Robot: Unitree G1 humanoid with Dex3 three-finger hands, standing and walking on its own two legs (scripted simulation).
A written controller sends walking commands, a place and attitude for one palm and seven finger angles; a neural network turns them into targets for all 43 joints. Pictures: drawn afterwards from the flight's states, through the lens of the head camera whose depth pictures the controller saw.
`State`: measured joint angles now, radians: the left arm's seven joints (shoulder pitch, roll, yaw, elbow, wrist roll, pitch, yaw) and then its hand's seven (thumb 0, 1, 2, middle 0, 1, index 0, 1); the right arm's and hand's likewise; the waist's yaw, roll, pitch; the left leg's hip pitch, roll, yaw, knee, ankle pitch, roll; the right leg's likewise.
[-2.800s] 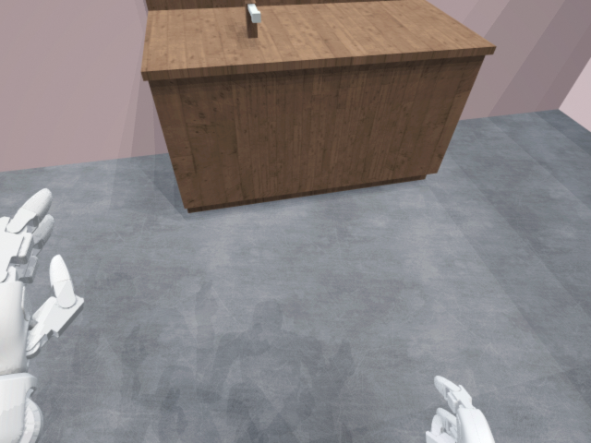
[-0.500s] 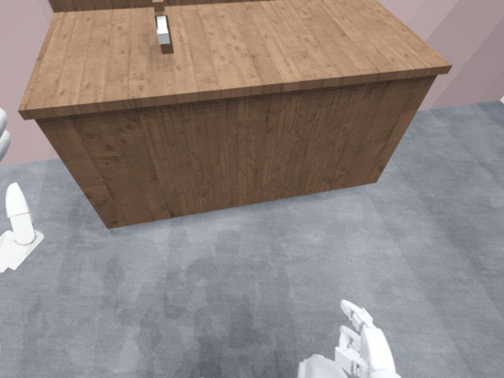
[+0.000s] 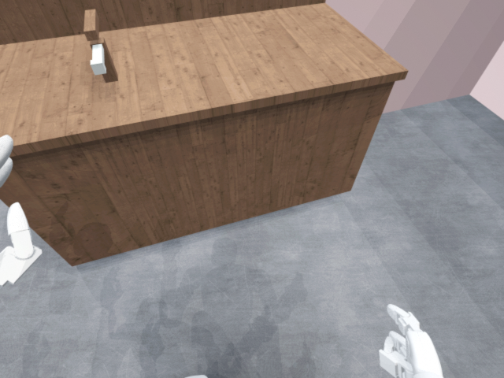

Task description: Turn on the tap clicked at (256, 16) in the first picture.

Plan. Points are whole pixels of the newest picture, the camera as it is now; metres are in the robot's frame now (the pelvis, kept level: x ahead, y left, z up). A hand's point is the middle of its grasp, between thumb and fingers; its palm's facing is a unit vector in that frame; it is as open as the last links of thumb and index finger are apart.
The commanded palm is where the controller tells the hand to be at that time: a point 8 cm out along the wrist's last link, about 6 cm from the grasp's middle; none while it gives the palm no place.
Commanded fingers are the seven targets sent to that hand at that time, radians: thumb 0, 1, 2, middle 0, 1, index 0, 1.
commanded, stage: take the last steps up to it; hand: left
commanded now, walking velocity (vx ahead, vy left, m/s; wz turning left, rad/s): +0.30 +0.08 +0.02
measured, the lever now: (98, 66) +0.79 +0.41 +0.07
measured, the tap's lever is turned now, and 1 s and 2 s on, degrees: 0 0 0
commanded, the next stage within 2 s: come to a stop and stand still in 1.88 s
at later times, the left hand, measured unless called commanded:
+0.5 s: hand (72, 209) +0.28 +0.22 +0.18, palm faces +0.38 -0.79 -0.48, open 7.4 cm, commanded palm +0.23 +0.26 +0.18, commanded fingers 0.00 0.90 0.90 -0.20 -0.30 -0.20 -0.30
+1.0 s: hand (90, 158) +0.37 +0.23 +0.18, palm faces +0.43 -0.80 -0.42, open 7.4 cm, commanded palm +0.32 +0.27 +0.18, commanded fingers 0.00 0.90 0.90 -0.20 -0.30 -0.20 -0.30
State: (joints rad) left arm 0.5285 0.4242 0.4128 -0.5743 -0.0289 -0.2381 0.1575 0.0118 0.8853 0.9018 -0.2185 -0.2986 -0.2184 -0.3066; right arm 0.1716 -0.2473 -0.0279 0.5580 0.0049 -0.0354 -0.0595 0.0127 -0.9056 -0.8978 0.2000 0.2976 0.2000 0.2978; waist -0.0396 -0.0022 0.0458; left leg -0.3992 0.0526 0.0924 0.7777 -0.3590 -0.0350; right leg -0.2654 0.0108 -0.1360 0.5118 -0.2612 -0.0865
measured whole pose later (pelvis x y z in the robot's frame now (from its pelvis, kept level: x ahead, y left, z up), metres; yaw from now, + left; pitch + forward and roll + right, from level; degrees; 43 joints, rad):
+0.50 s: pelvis +0.06 -0.01 +0.00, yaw -2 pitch +0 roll +0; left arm 0.48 0.37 0.36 -0.46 0.00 -0.20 0.15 0.01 0.89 0.90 -0.21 -0.30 -0.21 -0.31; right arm 0.24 -0.13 0.04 0.62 0.00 -0.09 -0.05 0.01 -0.90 -0.90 0.21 0.30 0.21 0.30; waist 0.01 0.06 0.02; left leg -0.20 0.09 0.15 0.49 -0.29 -0.01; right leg -0.34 -0.06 -0.15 0.61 -0.34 0.03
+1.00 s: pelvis +0.16 -0.01 +0.00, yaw +0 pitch +0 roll +1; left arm 0.50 0.36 0.36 -0.54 -0.01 -0.24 0.17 0.01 0.89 0.90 -0.22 -0.30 -0.22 -0.31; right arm 0.25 -0.25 -0.05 0.60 0.00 -0.06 -0.06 0.01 -0.91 -0.90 0.20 0.30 0.20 0.30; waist 0.02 -0.01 0.05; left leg -0.37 0.06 0.16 0.57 -0.21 0.00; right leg -0.13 -0.10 -0.18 0.54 -0.39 0.01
